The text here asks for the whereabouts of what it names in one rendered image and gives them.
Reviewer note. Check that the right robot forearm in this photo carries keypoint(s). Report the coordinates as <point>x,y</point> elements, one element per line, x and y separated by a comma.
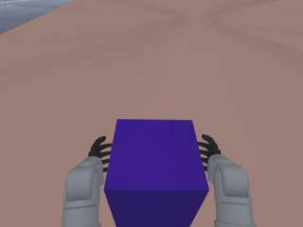
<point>231,193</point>

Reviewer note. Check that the robot left hand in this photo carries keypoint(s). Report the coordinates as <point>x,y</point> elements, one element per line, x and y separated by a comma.
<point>97,148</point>

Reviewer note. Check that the robot right hand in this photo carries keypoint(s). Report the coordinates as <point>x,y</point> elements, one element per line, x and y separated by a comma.
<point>211,146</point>

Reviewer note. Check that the left robot forearm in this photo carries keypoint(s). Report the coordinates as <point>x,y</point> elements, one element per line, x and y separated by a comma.
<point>81,194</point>

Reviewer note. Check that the carton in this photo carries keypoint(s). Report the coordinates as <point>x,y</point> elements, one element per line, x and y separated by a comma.
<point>155,176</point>

